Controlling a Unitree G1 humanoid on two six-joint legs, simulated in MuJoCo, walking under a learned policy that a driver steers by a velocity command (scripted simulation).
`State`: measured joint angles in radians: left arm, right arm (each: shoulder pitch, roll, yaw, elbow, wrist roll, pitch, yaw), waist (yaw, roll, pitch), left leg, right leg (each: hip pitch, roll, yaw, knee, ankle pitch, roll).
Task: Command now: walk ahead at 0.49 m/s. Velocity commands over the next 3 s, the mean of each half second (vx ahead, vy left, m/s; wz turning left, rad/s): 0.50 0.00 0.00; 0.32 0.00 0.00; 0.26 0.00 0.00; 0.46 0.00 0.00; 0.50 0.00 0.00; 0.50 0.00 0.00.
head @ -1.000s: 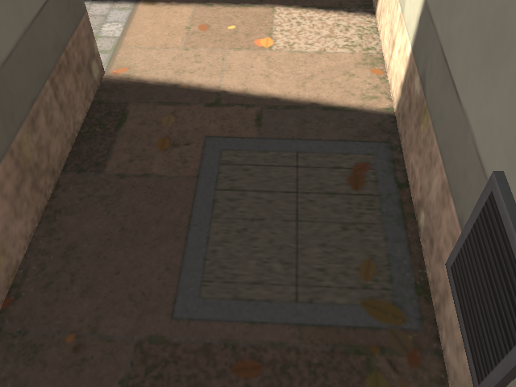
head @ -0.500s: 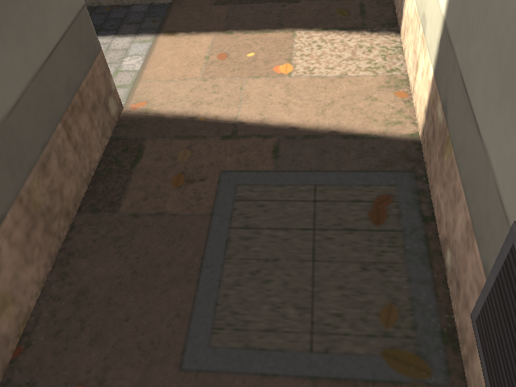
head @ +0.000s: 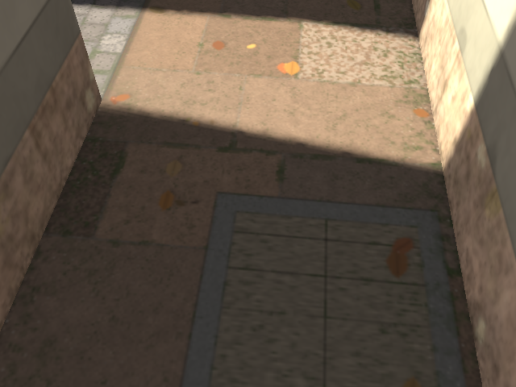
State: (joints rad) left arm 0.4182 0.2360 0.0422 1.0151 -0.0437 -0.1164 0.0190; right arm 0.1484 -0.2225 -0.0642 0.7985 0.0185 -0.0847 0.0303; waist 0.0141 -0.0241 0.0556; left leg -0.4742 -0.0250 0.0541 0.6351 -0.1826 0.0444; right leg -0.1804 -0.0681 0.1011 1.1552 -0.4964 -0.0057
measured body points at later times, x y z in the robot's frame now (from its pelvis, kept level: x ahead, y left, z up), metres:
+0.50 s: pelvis +0.31 +0.00 +0.00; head +0.35 +0.00 +0.45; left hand +0.53 +0.22 -0.10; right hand +0.24 -0.26 -0.13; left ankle +0.10 +0.10 -0.71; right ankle +0.47 -0.09 -0.72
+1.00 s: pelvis +0.56 +0.03 +0.01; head +0.59 +0.05 +0.46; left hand +0.60 +0.30 -0.13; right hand +0.73 -0.22 -0.09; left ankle +0.68 +0.13 -0.72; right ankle +0.47 -0.09 -0.71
